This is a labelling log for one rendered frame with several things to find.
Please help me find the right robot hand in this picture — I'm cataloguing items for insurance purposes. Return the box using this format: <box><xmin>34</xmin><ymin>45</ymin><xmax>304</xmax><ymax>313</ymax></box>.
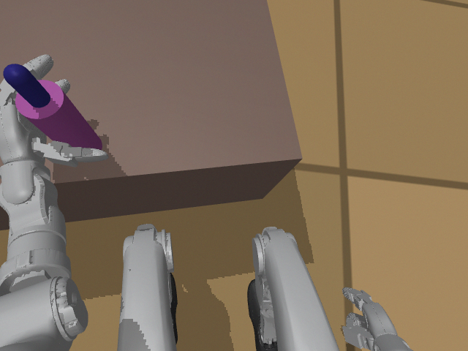
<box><xmin>342</xmin><ymin>287</ymin><xmax>398</xmax><ymax>351</ymax></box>

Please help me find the bottle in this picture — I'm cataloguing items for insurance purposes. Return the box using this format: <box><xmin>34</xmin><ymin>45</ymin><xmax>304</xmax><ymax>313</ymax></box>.
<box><xmin>3</xmin><ymin>64</ymin><xmax>102</xmax><ymax>150</ymax></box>

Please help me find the right robot foot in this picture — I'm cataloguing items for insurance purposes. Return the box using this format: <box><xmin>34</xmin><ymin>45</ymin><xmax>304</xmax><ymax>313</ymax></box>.
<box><xmin>247</xmin><ymin>279</ymin><xmax>278</xmax><ymax>351</ymax></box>

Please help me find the left robot arm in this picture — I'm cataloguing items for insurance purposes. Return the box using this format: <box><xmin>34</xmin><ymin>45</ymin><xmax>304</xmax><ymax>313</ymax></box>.
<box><xmin>0</xmin><ymin>159</ymin><xmax>88</xmax><ymax>351</ymax></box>

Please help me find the left robot hand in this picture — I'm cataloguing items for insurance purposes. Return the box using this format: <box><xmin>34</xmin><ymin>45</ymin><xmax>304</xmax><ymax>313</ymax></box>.
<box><xmin>0</xmin><ymin>54</ymin><xmax>109</xmax><ymax>167</ymax></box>

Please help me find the right robot arm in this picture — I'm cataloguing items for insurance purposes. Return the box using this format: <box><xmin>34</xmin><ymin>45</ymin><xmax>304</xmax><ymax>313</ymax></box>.
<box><xmin>373</xmin><ymin>334</ymin><xmax>413</xmax><ymax>351</ymax></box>

